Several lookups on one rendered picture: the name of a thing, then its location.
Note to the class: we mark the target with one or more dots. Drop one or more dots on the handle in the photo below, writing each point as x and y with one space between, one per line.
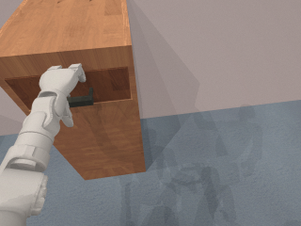
81 100

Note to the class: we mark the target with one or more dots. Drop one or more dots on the cabinet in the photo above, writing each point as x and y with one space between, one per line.
106 137

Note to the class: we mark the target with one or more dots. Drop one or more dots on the left robot hand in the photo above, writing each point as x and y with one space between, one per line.
65 81

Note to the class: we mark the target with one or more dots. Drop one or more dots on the robot left forearm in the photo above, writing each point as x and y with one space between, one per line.
31 150

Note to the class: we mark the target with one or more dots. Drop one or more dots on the robot left upper arm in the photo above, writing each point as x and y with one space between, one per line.
22 195

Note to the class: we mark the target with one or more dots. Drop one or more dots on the drawer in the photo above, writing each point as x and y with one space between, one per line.
110 84

